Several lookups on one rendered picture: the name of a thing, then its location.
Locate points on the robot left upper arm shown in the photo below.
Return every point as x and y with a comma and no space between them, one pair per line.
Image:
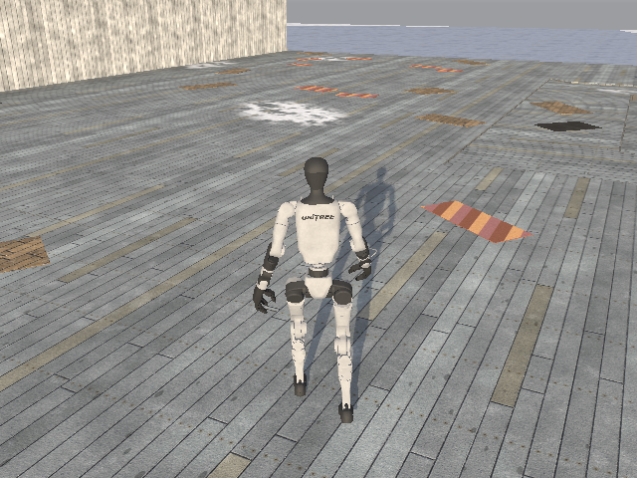
286,211

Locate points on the robot left foot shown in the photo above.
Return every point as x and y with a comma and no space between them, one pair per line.
300,388

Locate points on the humanoid robot torso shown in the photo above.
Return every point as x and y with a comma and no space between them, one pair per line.
318,240

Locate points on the right robot forearm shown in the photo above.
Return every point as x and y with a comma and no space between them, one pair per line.
363,256

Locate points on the robot right hand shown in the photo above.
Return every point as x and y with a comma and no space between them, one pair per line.
364,275

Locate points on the robot left hand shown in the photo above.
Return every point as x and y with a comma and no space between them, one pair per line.
258,298

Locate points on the left robot forearm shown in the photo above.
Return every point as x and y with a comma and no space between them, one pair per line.
268,269

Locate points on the robot right upper arm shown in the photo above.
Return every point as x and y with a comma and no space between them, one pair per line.
348,209

